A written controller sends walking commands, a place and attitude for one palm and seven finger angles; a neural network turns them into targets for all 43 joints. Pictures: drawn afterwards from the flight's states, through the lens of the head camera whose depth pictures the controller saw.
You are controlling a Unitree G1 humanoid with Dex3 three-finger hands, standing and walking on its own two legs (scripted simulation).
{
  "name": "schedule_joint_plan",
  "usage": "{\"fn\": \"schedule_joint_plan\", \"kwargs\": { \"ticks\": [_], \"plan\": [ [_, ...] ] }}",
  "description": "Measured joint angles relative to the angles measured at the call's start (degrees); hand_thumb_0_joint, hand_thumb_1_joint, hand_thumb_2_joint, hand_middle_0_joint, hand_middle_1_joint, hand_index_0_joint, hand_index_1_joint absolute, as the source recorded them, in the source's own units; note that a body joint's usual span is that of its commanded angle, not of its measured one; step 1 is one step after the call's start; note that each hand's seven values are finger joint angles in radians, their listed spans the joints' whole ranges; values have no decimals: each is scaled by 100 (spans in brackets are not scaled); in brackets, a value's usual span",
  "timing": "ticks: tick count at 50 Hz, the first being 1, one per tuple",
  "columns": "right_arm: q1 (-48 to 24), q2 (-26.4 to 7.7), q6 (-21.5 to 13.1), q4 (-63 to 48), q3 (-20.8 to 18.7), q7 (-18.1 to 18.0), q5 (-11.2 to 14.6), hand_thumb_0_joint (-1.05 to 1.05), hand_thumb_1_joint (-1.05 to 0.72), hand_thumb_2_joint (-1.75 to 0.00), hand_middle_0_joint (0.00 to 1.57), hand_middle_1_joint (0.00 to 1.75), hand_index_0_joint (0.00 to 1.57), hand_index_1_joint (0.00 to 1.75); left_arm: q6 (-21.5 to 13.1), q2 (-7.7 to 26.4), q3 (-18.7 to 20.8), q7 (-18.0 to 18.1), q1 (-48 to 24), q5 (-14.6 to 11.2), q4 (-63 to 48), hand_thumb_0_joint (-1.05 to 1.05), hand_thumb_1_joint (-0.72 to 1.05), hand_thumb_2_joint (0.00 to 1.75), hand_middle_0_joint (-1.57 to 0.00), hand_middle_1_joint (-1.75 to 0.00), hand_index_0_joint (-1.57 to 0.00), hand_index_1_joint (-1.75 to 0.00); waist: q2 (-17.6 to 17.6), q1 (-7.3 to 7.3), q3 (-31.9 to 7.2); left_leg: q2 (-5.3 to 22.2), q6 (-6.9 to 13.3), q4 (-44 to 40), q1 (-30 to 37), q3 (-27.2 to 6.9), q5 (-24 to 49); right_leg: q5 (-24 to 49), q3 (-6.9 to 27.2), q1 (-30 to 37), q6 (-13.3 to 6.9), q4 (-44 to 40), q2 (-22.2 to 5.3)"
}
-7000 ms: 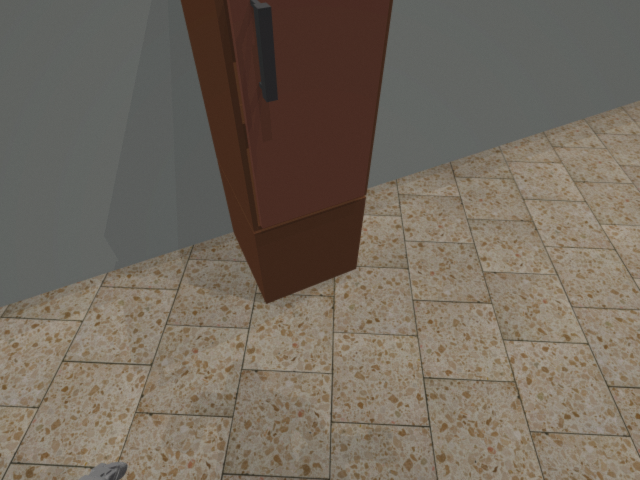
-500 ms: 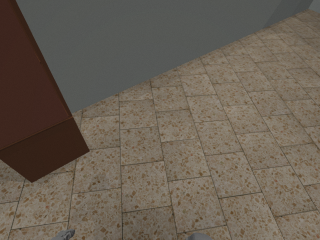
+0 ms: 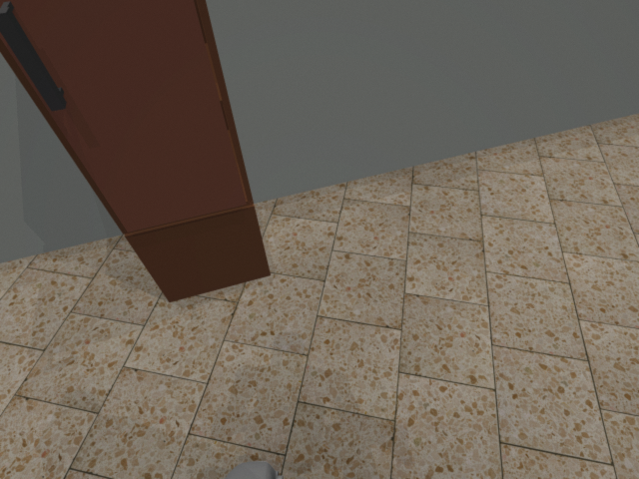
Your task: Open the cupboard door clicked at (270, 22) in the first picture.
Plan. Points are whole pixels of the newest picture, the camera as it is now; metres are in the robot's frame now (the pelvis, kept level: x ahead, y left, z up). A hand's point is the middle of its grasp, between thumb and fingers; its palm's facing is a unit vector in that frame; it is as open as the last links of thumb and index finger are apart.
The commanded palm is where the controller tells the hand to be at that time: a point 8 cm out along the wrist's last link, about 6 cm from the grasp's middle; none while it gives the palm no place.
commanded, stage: turn to face it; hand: left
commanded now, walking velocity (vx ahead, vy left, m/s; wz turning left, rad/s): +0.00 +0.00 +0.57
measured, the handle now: (34, 58) +0.74 +0.54 +0.15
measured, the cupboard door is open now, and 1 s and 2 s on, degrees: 0 0 0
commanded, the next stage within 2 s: take the last steps up to it in 0.56 s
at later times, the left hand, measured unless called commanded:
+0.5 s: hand out of the picture +0.03 +0.25 -0.16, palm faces +0.25 -0.93 -0.27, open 7.4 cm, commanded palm none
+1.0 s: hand out of the picture -0.13 +0.21 -0.18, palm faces +0.45 -0.87 -0.21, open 7.4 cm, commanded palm none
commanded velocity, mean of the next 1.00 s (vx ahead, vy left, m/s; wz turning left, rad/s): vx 0.11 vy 0.02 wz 0.25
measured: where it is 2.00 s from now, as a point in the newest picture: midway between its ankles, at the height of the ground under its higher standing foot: (275, 457)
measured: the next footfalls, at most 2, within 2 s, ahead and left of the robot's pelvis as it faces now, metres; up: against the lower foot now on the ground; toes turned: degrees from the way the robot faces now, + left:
left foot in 0.12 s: +0.02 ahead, +0.15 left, +0.00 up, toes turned +10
right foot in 0.54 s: +0.07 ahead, -0.08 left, +0.00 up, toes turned +10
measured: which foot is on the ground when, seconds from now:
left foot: up 0.00-0.10, down 0.12-0.54, up 0.56-0.98, down 1.00-1.00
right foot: down 0.00-0.12, up 0.14-0.52, down 0.54-1.00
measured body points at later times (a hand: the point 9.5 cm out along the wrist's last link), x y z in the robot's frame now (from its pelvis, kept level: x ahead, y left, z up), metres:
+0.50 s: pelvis -0.01 +0.02 -0.01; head +0.01 +0.02 +0.44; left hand +0.02 +0.30 -0.14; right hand +0.13 -0.19 -0.15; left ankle -0.01 +0.14 -0.74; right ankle +0.03 -0.10 -0.72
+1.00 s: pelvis -0.02 +0.05 -0.01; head -0.02 +0.06 +0.44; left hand -0.15 +0.26 -0.16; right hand +0.12 -0.17 -0.15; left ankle -0.08 +0.15 -0.74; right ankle +0.03 -0.09 -0.74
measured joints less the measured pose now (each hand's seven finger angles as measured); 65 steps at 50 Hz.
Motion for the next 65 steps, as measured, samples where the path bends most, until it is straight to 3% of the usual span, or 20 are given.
{"fn": "schedule_joint_plan", "kwargs": {
  "ticks": [4,6,7,8,10,14,21,26,27,28,30,34,37,44,49,53,57,61,65],
  "plan": [
    [-230,29,-77,-75,83,-14,35,0,-91,-90,20,30,19,30,31,164,70,-19,115,15,87,1,90,90,-21,-30,-20,-30,-147,147,76,-10,87,-1124,496,241,-43,-143,-250,-127,141,297,-228],
    [-300,18,-177,-186,126,-8,38,0,-91,-90,20,30,20,30,65,266,121,-27,223,-18,125,1,90,90,-21,-30,-20,-30,-183,186,40,-36,179,-2053,886,347,571,-312,-361,-274,254,643,-341],
    [-346,30,-251,-232,128,-11,28,0,-91,-90,20,30,20,30,105,333,157,-36,255,-44,149,1,90,90,-21,-30,-20,-30,-222,181,19,-83,433,-2178,888,341,645,-494,-270,-459,317,1035,-378],
    [-413,81,-305,-258,147,-21,29,0,-91,-90,20,30,20,30,172,418,190,-26,239,-50,193,1,90,90,-20,-30,-20,-30,-314,204,54,-144,562,-2029,805,329,593,-908,-9,-673,361,1543,-353],
    [-469,166,-392,-301,209,-70,28,0,-91,-90,20,30,20,30,299,517,238,17,196,-54,299,1,90,90,-20,-30,-20,-29,-361,240,64,-167,634,-1932,772,267,522,-1346,436,-1076,415,2530,-135],
    [-460,279,-420,-317,295,-166,7,0,-90,-90,20,30,20,30,308,541,256,-17,81,-72,356,1,91,90,-20,-30,-19,-29,-262,222,13,-202,624,-2331,952,64,766,-994,751,-1505,472,3326,125],
    [-336,421,-375,-223,352,-165,-10,0,-90,-90,21,30,20,30,232,339,175,-40,-142,-86,178,1,91,90,-20,-30,-19,-29,-81,135,-75,-317,617,-2721,1094,-219,1062,-804,915,-1343,482,2404,337],
    [-184,445,-299,-106,311,-156,-17,0,-90,-90,21,30,20,30,99,124,87,-28,-218,-113,83,1,91,90,-20,-30,-19,-29,78,47,-140,-376,491,-2493,939,-390,1014,-356,857,-683,392,920,539],
    [-136,445,-290,-85,298,-151,-1,0,-90,-90,21,30,20,30,44,100,67,-24,-198,-108,62,1,91,90,-20,-30,-19,-29,80,50,-168,-408,449,-2358,859,-410,959,-65,832,-484,312,473,553],
    [-112,406,-280,-52,269,-149,24,0,-90,-90,21,30,20,30,-11,24,48,-8,-203,-81,83,1,91,90,-20,-30,-19,-29,191,48,-157,-369,438,-2138,756,-458,874,58,763,-447,101,390,609],
    [-31,351,-203,16,201,-155,28,0,-90,-90,21,30,20,30,-59,-97,-17,-12,-160,-50,90,1,91,90,-20,-30,-20,-29,296,25,-175,-424,391,-1236,430,-518,85,16,625,-446,-127,460,586],
    [89,266,-90,180,114,-115,1,0,-90,-90,21,30,20,30,-37,-239,-46,10,-2,-35,159,1,90,90,-20,-30,-20,-30,274,46,-213,-382,303,558,-80,-368,28,120,486,-274,-169,166,462],
    [189,235,-92,284,92,-92,-23,0,-91,-90,20,30,20,30,-57,-271,-38,13,108,-20,285,1,90,90,-20,-30,-20,-30,214,51,-240,-203,211,770,-66,-256,248,247,387,-169,-151,-73,393],
    [325,266,-141,485,123,-20,-49,0,-91,-90,20,30,20,30,-212,-146,36,-26,491,33,632,1,91,90,-21,-30,-20,-30,-8,258,-356,113,207,-609,485,103,71,437,192,-20,-39,-504,221],
    [303,348,-404,394,219,-41,-16,0,-91,-90,20,30,20,30,-145,9,106,-61,856,11,987,1,91,90,-20,-30,-20,-30,-129,385,-453,95,343,-2463,1254,406,288,261,160,-105,157,-256,90],
    [347,554,-650,373,300,-166,-37,0,-91,-90,20,30,20,30,96,109,143,-93,998,-3,1276,1,91,90,-20,-30,-20,-29,-212,288,-475,27,539,-2594,1466,475,541,-797,536,-762,109,1527,178],
    [642,770,-767,529,408,-274,-13,0,-91,-90,20,30,20,30,76,118,147,-184,790,10,1319,1,91,90,-20,-30,-19,-29,-200,172,-438,-73,589,-3186,1944,480,658,-252,652,-1478,101,2806,230],
    [971,934,-833,813,463,-305,23,0,-91,-90,20,30,20,30,-6,49,135,-205,436,-7,1138,1,91,90,-20,-30,-19,-29,-182,144,-363,-189,626,-3674,2350,483,737,180,693,-1927,192,2914,186],
    [1247,1040,-854,1046,455,-325,12,0,-91,-90,21,30,20,30,-20,-56,129,-213,21,-27,963,1,91,90,-20,-30,-19,-29,-148,43,-265,-239,583,-3862,2658,502,605,369,651,-2056,209,2285,161]
  ]
}}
